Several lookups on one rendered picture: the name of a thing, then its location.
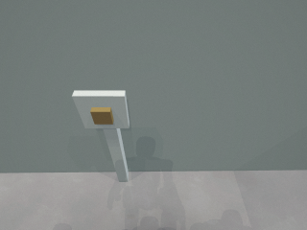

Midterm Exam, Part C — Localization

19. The button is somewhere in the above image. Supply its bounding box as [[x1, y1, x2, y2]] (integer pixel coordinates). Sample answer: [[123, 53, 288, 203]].
[[90, 107, 114, 125]]

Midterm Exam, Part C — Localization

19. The panel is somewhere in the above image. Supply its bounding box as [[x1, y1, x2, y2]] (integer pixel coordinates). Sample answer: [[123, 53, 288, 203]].
[[72, 90, 130, 182]]

